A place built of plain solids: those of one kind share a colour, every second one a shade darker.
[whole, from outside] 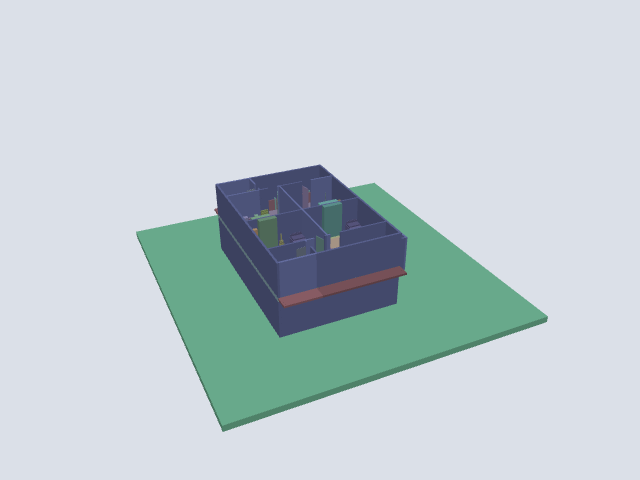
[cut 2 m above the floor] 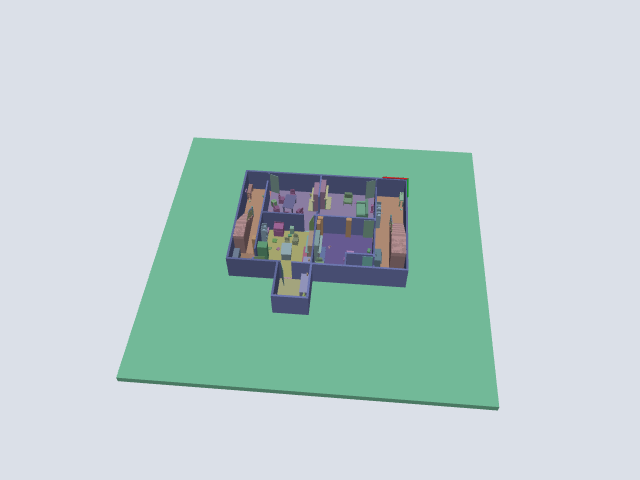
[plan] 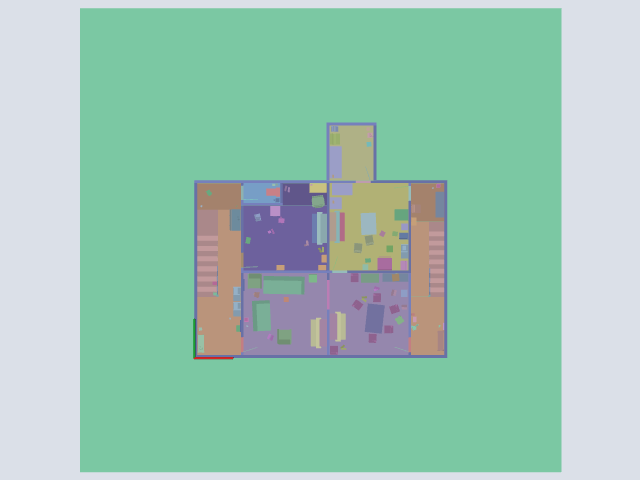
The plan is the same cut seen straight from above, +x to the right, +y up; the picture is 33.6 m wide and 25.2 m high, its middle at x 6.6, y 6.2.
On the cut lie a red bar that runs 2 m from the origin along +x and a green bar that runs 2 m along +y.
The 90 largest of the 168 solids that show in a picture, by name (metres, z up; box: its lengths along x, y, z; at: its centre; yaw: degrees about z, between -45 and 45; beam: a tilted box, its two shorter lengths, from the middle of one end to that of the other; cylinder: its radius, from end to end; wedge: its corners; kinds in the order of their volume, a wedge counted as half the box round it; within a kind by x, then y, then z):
{
 "under_1": {"box": [25.28, 24.37, 0.5], "at": [6.64, 6.18, -0.33]},
 "stair_1": {"box": [1.09, 4.58, 0.48], "at": [0.7, 5.5, -0.06]},
 "stair_2": {"box": [1.09, 4.31, 0.66], "at": [0.7, 5.63, 0.03]},
 "stair_3": {"box": [1.09, 4.04, 0.84], "at": [0.7, 5.77, 0.12]},
 "stair_4": {"box": [1.09, 3.77, 1.02], "at": [0.7, 5.9, 0.21]},
 "stair_5": {"box": [1.09, 3.51, 1.19], "at": [0.7, 6.03, 0.3]},
 "stair_6": {"box": [1.09, 3.24, 1.37], "at": [0.7, 6.17, 0.39]},
 "stair_7": {"box": [1.09, 2.97, 1.55], "at": [0.7, 6.3, 0.48]},
 "stair_8": {"box": [1.09, 2.7, 1.73], "at": [0.7, 6.44, 0.57]},
 "stair_9": {"box": [1.09, 2.44, 1.91], "at": [0.7, 6.57, 0.65]},
 "stair_10": {"box": [1.09, 2.17, 2.09], "at": [0.7, 6.7, 0.74]},
 "stair_11": {"box": [1.09, 1.9, 2.27], "at": [0.7, 6.84, 0.83]},
 "stair_12": {"box": [1.09, 1.63, 2.45], "at": [0.7, 6.97, 0.92]},
 "stair_13": {"box": [1.09, 1.37, 2.62], "at": [0.7, 7.1, 1.01]},
 "stair_14": {"box": [1.09, 0.56, 3.16], "at": [0.7, 7.51, 1.28]},
 "stair_15": {"box": [0.8, 3.95, 0.49], "at": [12.72, 5.19, -0.06]},
 "stair_16": {"box": [0.8, 3.71, 0.68], "at": [12.72, 5.31, 0.04]},
 "stair_17": {"box": [0.8, 3.46, 0.87], "at": [12.72, 5.43, 0.13]},
 "stair_18": {"box": [0.8, 3.22, 1.06], "at": [12.72, 5.56, 0.23]},
 "stair_19": {"box": [0.8, 2.97, 1.25], "at": [12.72, 5.68, 0.32]},
 "stair_20": {"box": [0.8, 2.73, 1.44], "at": [12.72, 5.8, 0.42]},
 "stair_21": {"box": [0.8, 2.48, 1.63], "at": [12.72, 5.92, 0.51]},
 "stair_22": {"box": [0.8, 2.23, 1.81], "at": [12.72, 6.05, 0.61]},
 "stair_23": {"box": [0.8, 1.99, 2.0], "at": [12.72, 6.17, 0.7]},
 "stair_24": {"box": [0.8, 1.74, 2.19], "at": [12.72, 6.29, 0.8]},
 "stair_25": {"box": [0.8, 1.5, 2.38], "at": [12.72, 6.41, 0.89]},
 "stair_26": {"box": [0.8, 1.25, 2.57], "at": [12.72, 6.54, 0.99]},
 "stair_27": {"box": [0.8, 1.01, 2.76], "at": [12.72, 6.66, 1.08]},
 "stair_28": {"box": [0.8, 0.76, 2.95], "at": [12.72, 6.78, 1.18]},
 "stair_29": {"box": [0.8, 0.52, 3.14], "at": [12.72, 6.9, 1.27]},
 "wall_1": {"box": [0.16, 2.65, 2.71], "at": [0.08, 1.49, 4.57]},
 "wall_2": {"box": [0.16, 9.03, 3.22], "at": [0.08, 4.67, 1.31]},
 "wall_3": {"box": [0.16, 6.25, 2.71], "at": [0.08, 6.06, 4.57]},
 "wall_4": {"box": [1.4, 0.13, 2.71], "at": [0.7, 2.88, 4.57]},
 "wall_5": {"box": [0.13, 2.65, 2.71], "at": [2.52, 1.49, 4.57]},
 "wall_6": {"box": [0.13, 3.38, 3.22], "at": [2.52, 2.78, 1.31]},
 "wall_7": {"box": [0.13, 1.9, 2.71], "at": [2.52, 5.55, 4.57]},
 "wall_8": {"box": [0.13, 2.49, 3.22], "at": [2.52, 6.77, 1.31]},
 "wall_9": {"box": [0.13, 1.91, 2.71], "at": [2.52, 8.23, 4.57]},
 "wall_10": {"box": [2.19, 0.13, 3.22], "at": [3.54, 8.08, 1.31]},
 "wall_11": {"box": [7.1, 0.031, 3.22], "at": [3.55, 9.33, 1.31]},
 "wall_12": {"box": [8.48, 0.13, 3.22], "at": [4.24, 9.25, 1.31]},
 "wall_13": {"box": [4.8, 0.13, 3.22], "at": [4.85, 4.54, 1.31]},
 "wall_14": {"box": [13.28, 0.16, 6.22], "at": [6.64, 0.08, 2.81]},
 "wall_15": {"box": [13.28, 0.16, 2.71], "at": [6.64, 9.27, 4.57]},
 "wall_16": {"box": [8.93, 0.13, 2.71], "at": [6.92, 4.54, 4.57]},
 "wall_17": {"box": [0.16, 2.86, 3.22], "at": [7.02, 10.78, 1.31]},
 "wall_18": {"box": [0.13, 2.39, 3.22], "at": [7.04, 1.35, 1.31]},
 "wall_19": {"box": [0.13, 4.31, 2.71], "at": [7.04, 2.31, 4.57]},
 "wall_20": {"box": [0.13, 4.59, 6.22], "at": [7.04, 6.89, 2.81]},
 "wall_21": {"box": [2.63, 0.16, 3.22], "at": [8.26, 12.29, 1.31]},
 "wall_22": {"box": [0.16, 2.86, 3.22], "at": [9.49, 10.78, 1.31]},
 "wall_23": {"box": [3.35, 0.13, 3.22], "at": [9.71, 4.54, 1.31]},
 "wall_24": {"box": [4.02, 0.13, 3.22], "at": [11.27, 9.25, 1.31]},
 "wall_25": {"box": [0.13, 2.65, 2.71], "at": [11.31, 1.49, 4.57]},
 "wall_26": {"box": [0.13, 3.38, 3.22], "at": [11.31, 2.78, 1.31]},
 "wall_27": {"box": [0.13, 3.66, 3.22], "at": [11.31, 6.43, 1.31]},
 "wall_28": {"box": [0.13, 3.66, 2.71], "at": [11.31, 7.36, 4.57]},
 "wall_29": {"box": [0.16, 2.65, 2.71], "at": [13.2, 1.49, 4.57]},
 "wall_30": {"box": [0.16, 9.03, 3.22], "at": [13.2, 4.67, 1.31]},
 "wall_31": {"box": [0.16, 6.25, 2.71], "at": [13.2, 6.06, 4.57]},
 "floor_common_1": {"box": [4.39, 4.31, 0.5], "at": [4.78, 2.31, -0.25]},
 "floor_common_2": {"box": [4.15, 4.31, 0.5], "at": [9.18, 2.31, -0.25]},
 "floor_hall_1": {"box": [2.29, 3.08, 0.5], "at": [1.3, 1.7, -0.25]},
 "floor_hall_2": {"box": [2.29, 1.4, 0.5], "at": [1.3, 8.49, -0.25]},
 "floor_hall_3": {"box": [1.2, 4.55, 0.5], "at": [1.85, 5.51, -0.25]},
 "floor_hall_4": {"box": [0.94, 3.92, 0.5], "at": [11.85, 5.2, -0.25]},
 "floor_hall_5": {"box": [1.74, 3.08, 0.5], "at": [12.25, 1.7, -0.25]},
 "floor_hall_6": {"box": [1.74, 2.03, 0.5], "at": [12.25, 8.18, -0.25]},
 "floor_kitchen_1": {"box": [4.15, 4.59, 0.5], "at": [9.18, 6.89, -0.25]},
 "floor_office_1": {"box": [4.39, 3.42, 0.5], "at": [4.78, 6.31, -0.25]},
 "floor_office_2": {"box": [2.33, 1.17, 0.5], "at": [5.8, 8.6, -0.25]},
 "fixture_breast_common_1": {"box": [0.4, 1.42, 2.97], "at": [6.77, 1.32, 1.43]},
 "fixture_breast_common_2": {"box": [0.41, 1.38, 2.97], "at": [7.3, 1.65, 1.43]},
 "floor_scullery_1": {"box": [2.31, 2.89, 0.5], "at": [8.26, 10.76, -0.25]},
 "fixture_breast_uback_1": {"box": [0.4, 1.54, 2.76], "at": [6.77, 6.81, 4.55]},
 "fixture_breast_uback_2": {"box": [0.39, 1.52, 2.76], "at": [7.29, 6.89, 4.55]},
 "fixture_breast_ufront_1": {"box": [0.33, 1.42, 2.76], "at": [6.81, 1.32, 4.55]},
 "fixture_breast_ufront_2": {"box": [0.39, 1.38, 2.76], "at": [7.3, 1.65, 4.55]},
 "fixture_breast_kitchen_1": {"box": [0.36, 1.52, 2.97], "at": [7.28, 6.89, 1.43]},
 "fixture_breast_office_1": {"box": [0.34, 1.54, 2.97], "at": [6.8, 6.81, 1.43]},
 "sofa_1": {"box": [0.93, 1.6, 0.34], "at": [3.53, 2.22, 0.28], "yaw": 2.5},
 "sofa_2": {"box": [2.16, 0.93, 0.34], "at": [4.71, 3.82, 0.28], "yaw": -1.0},
 "floor_wc_1": {"box": [1.93, 1.04, 0.5], "at": [3.54, 8.67, -0.25]},
 "upper_floor_next_1": {"box": [1.0, 6.25, 0.16], "at": [13.78, 6.06, 3.14]},
 "upper_floor_landing_1": {"box": [1.2, 4.85, 0.16], "at": [1.85, 5.36, 3.14]},
 "fridge_flat_1": {"box": [0.73, 0.6, 1.66], "at": [10.87, 7.52, 0.83]},
 "wall_band_1": {"box": [13.28, 0.16, 0.31], "at": [6.64, 0.08, 3.06]},
 "chest_drawers_1": {"box": [0.5, 1.14, 1.0], "at": [2.19, 7.25, 0.5]},
 "kitchen_table_1": {"box": [0.71, 1.06, 0.72], "at": [9.15, 7.05, 0.36], "yaw": 2.3}
}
